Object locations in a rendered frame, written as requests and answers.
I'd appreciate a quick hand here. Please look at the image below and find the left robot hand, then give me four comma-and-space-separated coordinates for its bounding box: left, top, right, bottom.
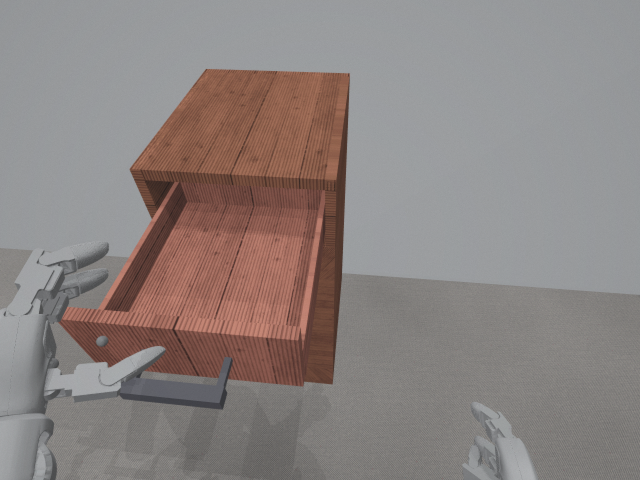
0, 241, 166, 417

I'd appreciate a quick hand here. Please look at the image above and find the handle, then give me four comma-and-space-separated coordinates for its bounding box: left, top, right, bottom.
119, 349, 233, 410

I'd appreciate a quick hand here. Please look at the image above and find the drawer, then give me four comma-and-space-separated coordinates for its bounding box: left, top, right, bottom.
58, 182, 325, 387

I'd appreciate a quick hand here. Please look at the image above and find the cabinet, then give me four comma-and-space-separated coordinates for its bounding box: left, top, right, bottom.
130, 69, 350, 384

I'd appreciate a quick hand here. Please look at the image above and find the right robot hand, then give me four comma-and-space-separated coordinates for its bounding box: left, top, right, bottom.
462, 402, 539, 480

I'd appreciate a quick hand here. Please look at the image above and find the robot left forearm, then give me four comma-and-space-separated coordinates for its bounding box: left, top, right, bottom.
0, 413, 57, 480

